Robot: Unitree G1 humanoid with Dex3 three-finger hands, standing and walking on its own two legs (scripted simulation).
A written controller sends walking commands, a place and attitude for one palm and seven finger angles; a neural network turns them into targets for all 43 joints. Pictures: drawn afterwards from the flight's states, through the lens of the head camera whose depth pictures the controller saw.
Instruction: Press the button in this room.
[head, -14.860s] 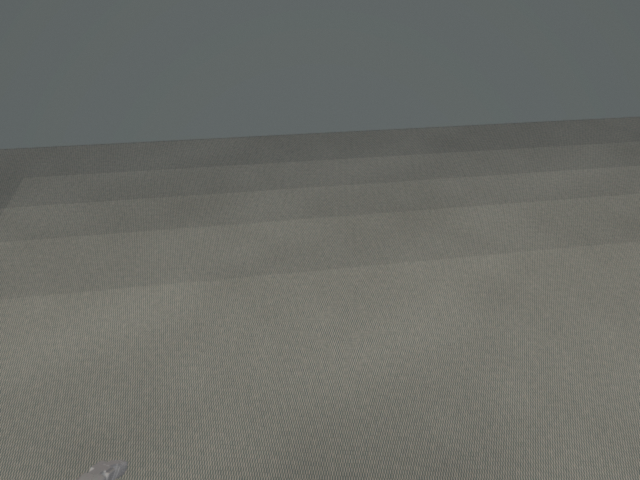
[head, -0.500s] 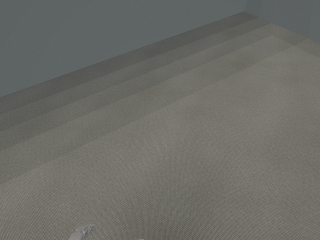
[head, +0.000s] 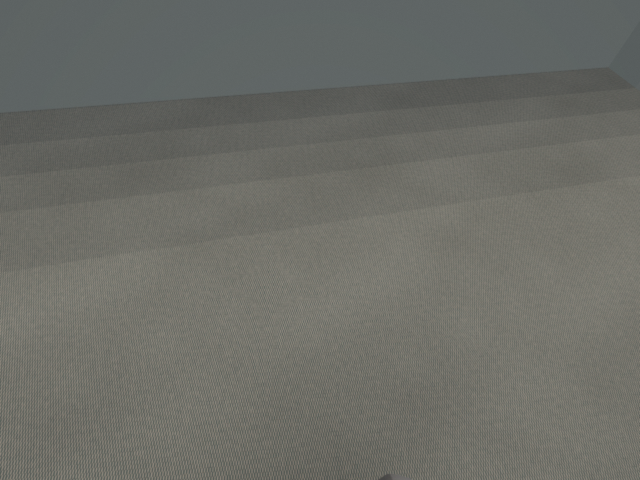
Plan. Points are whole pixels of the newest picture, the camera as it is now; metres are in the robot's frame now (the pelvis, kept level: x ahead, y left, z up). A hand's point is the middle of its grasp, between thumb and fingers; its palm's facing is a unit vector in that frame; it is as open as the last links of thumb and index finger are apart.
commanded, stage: turn or walk to find it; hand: left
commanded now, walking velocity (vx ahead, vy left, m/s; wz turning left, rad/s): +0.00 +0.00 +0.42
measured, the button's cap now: out of the picture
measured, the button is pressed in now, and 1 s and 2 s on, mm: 0 0 0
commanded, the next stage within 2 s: stand and wait in 0.74 s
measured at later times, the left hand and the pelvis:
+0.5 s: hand out of the picture +0.03 +0.15 -0.14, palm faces +0.21 -0.94 -0.28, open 7.3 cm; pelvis -0.02 -0.05 +0.01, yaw +13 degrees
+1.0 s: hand out of the picture -0.10 +0.20 -0.17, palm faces +0.46 -0.85 -0.25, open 7.3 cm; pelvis -0.04 -0.02 +0.01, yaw +25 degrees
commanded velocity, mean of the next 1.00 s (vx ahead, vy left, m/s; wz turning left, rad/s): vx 0.00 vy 0.00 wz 0.43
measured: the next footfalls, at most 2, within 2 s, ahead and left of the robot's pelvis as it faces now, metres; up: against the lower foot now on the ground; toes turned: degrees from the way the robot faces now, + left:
right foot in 0.34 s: +0.04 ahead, -0.13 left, +0.00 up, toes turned +4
left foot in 0.82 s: -0.07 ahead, +0.10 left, +0.00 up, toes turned +26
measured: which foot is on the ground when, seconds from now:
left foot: down 0.00-0.34, up 0.36-0.80, down 0.82-1.00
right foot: up 0.00-0.32, down 0.34-0.82, up 0.84-1.00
